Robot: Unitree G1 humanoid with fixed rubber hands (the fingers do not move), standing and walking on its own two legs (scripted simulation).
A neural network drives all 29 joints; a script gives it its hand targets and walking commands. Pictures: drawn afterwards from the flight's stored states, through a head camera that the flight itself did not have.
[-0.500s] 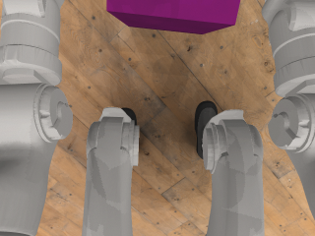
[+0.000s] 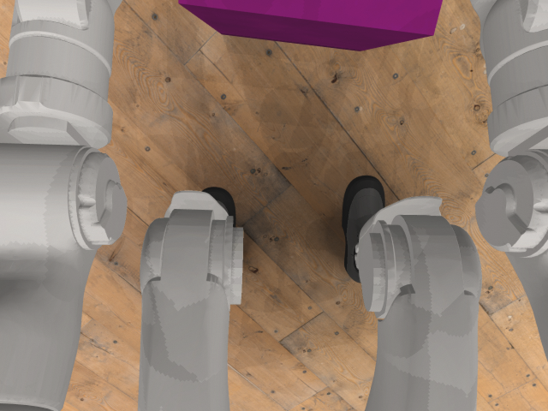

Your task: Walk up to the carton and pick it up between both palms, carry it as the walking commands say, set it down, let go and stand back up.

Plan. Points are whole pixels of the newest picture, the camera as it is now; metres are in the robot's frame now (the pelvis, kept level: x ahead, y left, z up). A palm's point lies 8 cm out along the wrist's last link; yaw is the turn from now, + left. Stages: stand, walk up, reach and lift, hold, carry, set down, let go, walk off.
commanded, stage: reach and lift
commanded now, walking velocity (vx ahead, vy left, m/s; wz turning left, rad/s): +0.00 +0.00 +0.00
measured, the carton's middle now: out of the picture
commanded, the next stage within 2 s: none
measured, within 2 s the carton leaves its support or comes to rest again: leaves its support in 1.24 s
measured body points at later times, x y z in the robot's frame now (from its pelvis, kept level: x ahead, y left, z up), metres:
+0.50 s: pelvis +0.00 +0.00 +0.00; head +0.39 +0.00 +0.20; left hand +0.58 +0.13 -0.21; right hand +0.57 -0.18 -0.20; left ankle +0.11 +0.13 -0.36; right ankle +0.13 -0.15 -0.36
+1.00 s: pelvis +0.00 +0.00 -0.01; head +0.39 +0.00 +0.20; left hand +0.58 +0.14 -0.21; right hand +0.57 -0.17 -0.20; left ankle +0.11 +0.13 -0.36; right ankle +0.13 -0.15 -0.36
